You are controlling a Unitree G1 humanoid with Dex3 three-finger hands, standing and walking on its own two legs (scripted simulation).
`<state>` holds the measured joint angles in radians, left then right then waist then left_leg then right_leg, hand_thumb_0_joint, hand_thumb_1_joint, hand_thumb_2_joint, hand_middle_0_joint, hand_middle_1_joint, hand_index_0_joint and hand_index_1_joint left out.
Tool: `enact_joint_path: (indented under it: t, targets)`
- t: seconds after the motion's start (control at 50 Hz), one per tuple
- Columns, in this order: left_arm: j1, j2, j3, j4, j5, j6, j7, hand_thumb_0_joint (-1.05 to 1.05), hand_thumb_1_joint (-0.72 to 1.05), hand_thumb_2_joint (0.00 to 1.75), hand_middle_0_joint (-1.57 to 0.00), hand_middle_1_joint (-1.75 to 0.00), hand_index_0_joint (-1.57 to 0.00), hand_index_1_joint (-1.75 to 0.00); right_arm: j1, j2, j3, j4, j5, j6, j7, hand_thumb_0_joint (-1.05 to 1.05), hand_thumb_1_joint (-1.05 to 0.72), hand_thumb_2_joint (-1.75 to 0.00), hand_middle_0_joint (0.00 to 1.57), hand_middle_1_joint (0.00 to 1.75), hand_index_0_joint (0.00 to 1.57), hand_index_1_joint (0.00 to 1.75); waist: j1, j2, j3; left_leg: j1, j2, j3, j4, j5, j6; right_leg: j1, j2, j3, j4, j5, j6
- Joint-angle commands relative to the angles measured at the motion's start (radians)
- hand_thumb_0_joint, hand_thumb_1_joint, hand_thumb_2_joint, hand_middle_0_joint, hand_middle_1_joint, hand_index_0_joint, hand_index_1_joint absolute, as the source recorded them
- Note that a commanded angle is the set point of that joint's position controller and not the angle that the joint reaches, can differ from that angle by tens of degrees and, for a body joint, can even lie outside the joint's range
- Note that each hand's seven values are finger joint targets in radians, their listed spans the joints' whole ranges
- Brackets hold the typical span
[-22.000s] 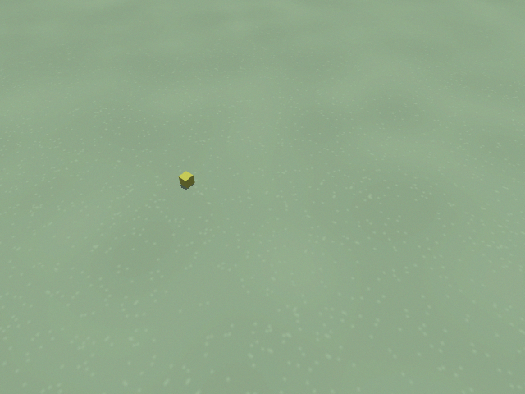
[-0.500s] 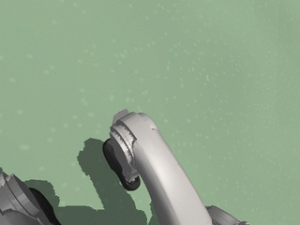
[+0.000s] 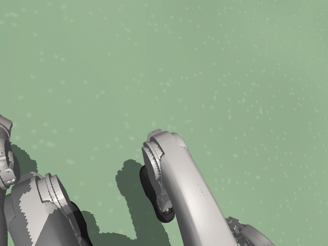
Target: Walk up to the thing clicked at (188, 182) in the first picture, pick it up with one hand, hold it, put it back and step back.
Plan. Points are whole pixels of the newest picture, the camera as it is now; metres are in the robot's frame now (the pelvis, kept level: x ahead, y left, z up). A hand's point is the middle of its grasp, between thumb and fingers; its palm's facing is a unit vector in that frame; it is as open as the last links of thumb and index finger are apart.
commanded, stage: settle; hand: left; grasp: from above
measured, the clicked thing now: out of the picture +0.47 +0.31 -0.23
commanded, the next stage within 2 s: lift in 0.14 s
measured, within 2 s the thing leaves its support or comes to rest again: neither
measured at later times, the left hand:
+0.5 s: hand out of the picture +0.45 +0.29 -0.14, palm faces -0.29 -0.32 -0.90, open 6.6 cm
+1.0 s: hand out of the picture +0.40 +0.29 -0.01, palm faces -0.25 -0.31 -0.92, open 6.5 cm
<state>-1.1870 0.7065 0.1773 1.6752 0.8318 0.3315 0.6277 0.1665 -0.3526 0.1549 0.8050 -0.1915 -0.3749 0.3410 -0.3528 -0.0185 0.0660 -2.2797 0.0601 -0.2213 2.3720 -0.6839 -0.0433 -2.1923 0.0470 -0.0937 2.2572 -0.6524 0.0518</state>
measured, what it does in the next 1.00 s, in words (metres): rises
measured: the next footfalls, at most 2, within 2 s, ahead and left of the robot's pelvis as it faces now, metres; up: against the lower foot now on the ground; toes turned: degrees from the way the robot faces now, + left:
none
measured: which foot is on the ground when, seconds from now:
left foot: down 0.00-1.00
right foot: down 0.00-1.00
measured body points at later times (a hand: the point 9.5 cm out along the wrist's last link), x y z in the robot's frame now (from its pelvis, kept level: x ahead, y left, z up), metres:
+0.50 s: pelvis +0.01 +0.00 +0.01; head +0.25 +0.04 +0.39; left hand +0.47 +0.31 -0.09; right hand +0.04 -0.27 -0.10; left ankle +0.07 +0.14 -0.31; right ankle +0.11 -0.12 -0.31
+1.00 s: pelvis +0.00 -0.01 +0.10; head +0.18 +0.01 +0.51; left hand +0.41 +0.30 +0.05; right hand +0.11 -0.27 -0.04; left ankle +0.07 +0.14 -0.31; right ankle +0.11 -0.12 -0.31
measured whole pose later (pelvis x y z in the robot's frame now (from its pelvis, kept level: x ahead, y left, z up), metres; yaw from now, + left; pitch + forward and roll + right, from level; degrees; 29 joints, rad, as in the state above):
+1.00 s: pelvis +0.00 -0.01 +0.10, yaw +7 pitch +35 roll -3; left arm -0.81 0.37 0.04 1.17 0.75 0.48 0.39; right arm 0.15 -0.28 -0.02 0.85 -0.06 -0.17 0.14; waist -0.14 0.10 -0.23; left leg -1.99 0.07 -0.09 2.02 -0.64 -0.04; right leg -1.95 0.01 -0.01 1.99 -0.65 0.02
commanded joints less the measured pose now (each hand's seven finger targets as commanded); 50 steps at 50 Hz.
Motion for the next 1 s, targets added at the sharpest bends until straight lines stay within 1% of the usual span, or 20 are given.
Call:
enact_joint_path:
  t: [0.0, 0.1, 0.12, 0.14, 0.16, 0.2, 0.22, 0.28, 0.3, 0.32, 0.36, 0.42, 0.52, 0.6, 0.62, 0.64, 0.66, 0.72, 0.88, 0.98]
  targets:
    - [-0.362, 0.164, -0.027, -0.166, 0.016, 0.001, 0.04, 0.0, 0.81, 0.63, -1.16, -0.63, -1.18, -0.61, 0.246, -0.268, -0.094, 0.047, 0.013, 0.01, -0.018, 0.0, -0.9, -0.9, 0.2, 0.3, 0.2, 0.3, -0.035, 0.4, -0.73, 0.508, -0.005, 0.128, -0.248, 0.125, 0.041, 0.366, 0.033, -0.096, -0.245, 0.182, -0.073]
    - [-0.329, 0.162, 0.004, -0.163, 0.025, 0.014, 0.034, 0.0, 0.78, 0.68, -1.14, -0.62, -1.15, -0.61, 0.261, -0.251, -0.108, 0.058, 0.021, 0.035, -0.027, 0.0, -0.89, -0.9, 0.2, 0.3, 0.2, 0.3, -0.002, 0.376, -0.79, 0.47, -0.012, 0.156, -0.237, 0.203, 0.048, 0.41, 0.027, -0.079, -0.237, 0.262, -0.066]
    - [-0.333, 0.157, 0.001, -0.161, 0.022, 0.013, 0.028, 0.0, 0.8, 0.6, -1.13, -0.68, -1.18, -0.63, 0.253, -0.241, -0.111, 0.062, 0.018, 0.039, -0.028, 0.0, -0.93, -0.91, 0.2, 0.3, 0.2, 0.3, -0.004, 0.367, -0.798, 0.463, -0.012, 0.156, -0.233, 0.204, 0.051, 0.413, 0.026, -0.076, -0.235, 0.265, -0.064]
    - [-0.324, 0.138, -0.003, -0.163, 0.021, 0.017, 0.017, 0.0, 0.75, 0.63, -1.08, -0.6, -1.11, -0.57, 0.26, -0.236, -0.113, 0.063, 0.02, 0.043, -0.029, 0.0, -0.87, -0.89, 0.2, 0.3, 0.2, 0.3, -0.001, 0.358, -0.793, 0.469, -0.013, 0.16, -0.23, 0.213, 0.052, 0.411, 0.026, -0.073, -0.237, 0.275, -0.063]
    - [-0.33, 0.15, 0.006, -0.181, 0.019, 0.017, 0.012, 0.0, 0.76, 0.55, -1.1, -0.67, -1.15, -0.62, 0.262, -0.241, -0.122, 0.067, 0.025, 0.046, -0.031, 0.0, -0.93, -0.91, 0.2, 0.3, 0.2, 0.3, 0.005, 0.364, -0.813, 0.48, -0.014, 0.158, -0.236, 0.215, 0.051, 0.407, 0.022, -0.074, -0.236, 0.271, -0.064]
    - [-0.324, 0.146, -0.001, -0.188, 0.018, 0.027, -0.009, 0.0, 0.71, 0.54, -1.06, -0.67, -1.11, -0.62, 0.256, -0.235, -0.131, 0.071, 0.027, 0.053, -0.035, 0.0, -0.93, -0.91, 0.2, 0.3, 0.2, 0.3, 0.014, 0.359, -0.815, 0.486, -0.016, 0.164, -0.246, 0.201, 0.052, 0.405, 0.022, -0.067, -0.243, 0.253, -0.065]
    - [-0.324, 0.139, -0.004, -0.199, 0.024, 0.031, -0.017, 0.0, 0.64, 0.62, -1.01, -0.6, -1.03, -0.57, 0.262, -0.235, -0.135, 0.07, 0.031, 0.058, -0.036, 0.0, -0.88, -0.89, 0.2, 0.3, 0.2, 0.3, 0.023, 0.367, -0.818, 0.481, -0.018, 0.172, -0.247, 0.2, 0.054, 0.408, 0.021, -0.059, -0.251, 0.252, -0.065]
    - [-0.306, 0.145, 0.005, -0.204, 0.02, 0.039, -0.035, 0.0, 0.64, 0.54, -1.01, -0.7, -1.06, -0.65, 0.259, -0.226, -0.149, 0.07, 0.039, 0.069, -0.044, 0.0, -0.93, -0.91, 0.2, 0.3, 0.2, 0.3, 0.039, 0.323, -0.854, 0.469, -0.021, 0.178, -0.253, 0.189, 0.059, 0.434, 0.022, -0.049, -0.259, 0.237, -0.064]
    - [-0.307, 0.129, 0.0, -0.227, 0.021, 0.036, -0.039, 0.0, 0.61, 0.62, -0.98, -0.62, -1.0, -0.58, 0.26, -0.218, -0.153, 0.07, 0.043, 0.071, -0.044, 0.0, -0.88, -0.89, 0.2, 0.3, 0.2, 0.3, 0.044, 0.345, -0.862, 0.479, -0.023, 0.18, -0.263, 0.192, 0.058, 0.426, 0.018, -0.048, -0.258, 0.233, -0.067]
    - [-0.305, 0.111, -0.01, -0.214, 0.022, 0.041, -0.047, 0.0, 0.66, 0.54, -1.03, -0.69, -1.08, -0.64, 0.262, -0.214, -0.153, 0.08, 0.041, 0.074, -0.048, 0.0, -0.93, -0.91, 0.2, 0.3, 0.2, 0.3, 0.036, 0.329, -0.84, 0.486, -0.023, 0.178, -0.27, 0.184, 0.057, 0.416, 0.018, -0.051, -0.261, 0.226, -0.067]
    - [-0.307, 0.108, -0.013, -0.229, 0.028, 0.041, -0.06, 0.0, 0.68, 0.52, -1.03, -0.65, -1.07, -0.6, 0.271, -0.212, -0.16, 0.085, 0.045, 0.079, -0.053, 0.0, -0.91, -0.9, 0.2, 0.3, 0.2, 0.3, 0.037, 0.307, -0.834, 0.479, -0.024, 0.183, -0.267, 0.186, 0.06, 0.413, 0.018, -0.045, -0.269, 0.227, -0.065]
    - [-0.292, 0.066, -0.024, -0.265, 0.016, 0.04, -0.068, 0.0, 0.66, 0.55, -1.01, -0.67, -1.05, -0.62, 0.262, -0.206, -0.173, 0.08, 0.054, 0.084, -0.06, 0.0, -0.91, -0.9, 0.2, 0.3, 0.2, 0.3, 0.056, 0.305, -0.887, 0.504, -0.025, 0.187, -0.279, 0.198, 0.06, 0.425, 0.012, -0.042, -0.27, 0.235, -0.068]
    - [-0.272, 0.072, -0.02, -0.342, 0.021, 0.042, -0.085, 0.0, 0.63, 0.57, -1.0, -0.67, -1.03, -0.63, 0.252, -0.191, -0.203, 0.086, 0.069, 0.099, -0.079, 0.0, -0.91, -0.9, 0.2, 0.3, 0.2, 0.3, 0.094, 0.309, -0.933, 0.559, -0.03, 0.198, -0.321, 0.187, 0.057, 0.424, 0.006, -0.028, -0.3, 0.206, -0.074]
    - [-0.236, 0.01, -0.033, -0.401, 0.015, 0.06, -0.083, 0.0, 0.65, 0.62, -1.03, -0.65, -1.05, -0.63, 0.238, -0.176, -0.219, 0.08, 0.087, 0.119, -0.092, 0.0, -0.91, -0.9, 0.2, 0.3, 0.2, 0.3, 0.111, 0.31, -0.957, 0.601, -0.032, 0.203, -0.355, 0.203, 0.053, 0.427, 0.0, -0.024, -0.321, 0.226, -0.078]
    - [-0.209, -0.023, -0.06, -0.365, 0.014, 0.066, -0.091, 0.0, 0.65, 0.61, -1.03, -0.66, -1.06, -0.63, 0.231, -0.168, -0.22, 0.084, 0.089, 0.123, -0.098, 0.0, -0.91, -0.9, 0.2, 0.3, 0.2, 0.3, 0.097, 0.274, -0.92, 0.564, -0.033, 0.208, -0.363, 0.182, 0.057, 0.439, 0.005, -0.021, -0.34, 0.209, -0.076]
    - [-0.248, -0.003, -0.047, -0.434, 0.013, 0.063, -0.098, 0.0, 0.66, 0.63, -1.04, -0.65, -1.06, -0.62, 0.241, -0.171, -0.226, 0.083, 0.092, 0.127, -0.102, 0.0, -0.91, -0.9, 0.2, 0.3, 0.2, 0.3, 0.103, 0.289, -0.931, 0.582, -0.037, 0.208, -0.371, 0.195, 0.058, 0.435, -0.002, -0.017, -0.346, 0.22, -0.076]
    - [-0.202, 0.0, -0.034, -0.431, 0.0, 0.068, -0.097, 0.0, 0.65, 0.65, -1.04, -0.65, -1.06, -0.63, 0.233, -0.169, -0.231, 0.078, 0.096, 0.131, -0.106, 0.0, -0.91, -0.9, 0.2, 0.3, 0.2, 0.3, 0.129, 0.281, -0.951, 0.602, -0.034, 0.2, -0.389, 0.193, 0.055, 0.449, -0.004, -0.02, -0.35, 0.213, -0.078]
    - [-0.169, -0.031, -0.064, -0.477, -0.003, 0.085, -0.123, 0.0, 0.64, 0.63, -1.03, -0.66, -1.05, -0.64, 0.218, -0.163, -0.236, 0.062, 0.106, 0.145, -0.122, 0.0, -0.91, -0.9, 0.2, 0.3, 0.2, 0.3, 0.132, 0.264, -0.953, 0.637, -0.036, 0.199, -0.428, 0.2, 0.055, 0.475, -0.006, -0.018, -0.383, 0.216, -0.077]
    - [-0.039, -0.082, -0.131, -0.662, -0.05, 0.132, -0.181, 0.0, 0.59, 0.53, -1.0, -0.61, -1.03, -0.58, 0.132, -0.126, -0.23, 0.003, 0.139, 0.175, -0.193, 0.0, -0.91, -0.9, 0.2, 0.3, 0.2, 0.3, 0.169, 0.185, -0.925, 0.7, -0.042, 0.197, -0.573, 0.071, 0.059, 0.579, 0.0, 0.019, -0.561, 0.046, -0.074]
    - [0.043, -0.125, -0.172, -0.759, -0.067, 0.18, -0.203, 0.0, 0.58, 0.53, -1.01, -0.55, -1.02, -0.54, 0.095, -0.103, -0.218, -0.019, 0.167, 0.193, -0.259, 0.0, -0.91, -0.9, 0.2, 0.3, 0.2, 0.3, 0.179, 0.159, -0.894, 0.775, -0.041, 0.19, -0.681, 0.061, 0.055, 0.655, -0.002, 0.032, -0.657, 0.049, -0.072]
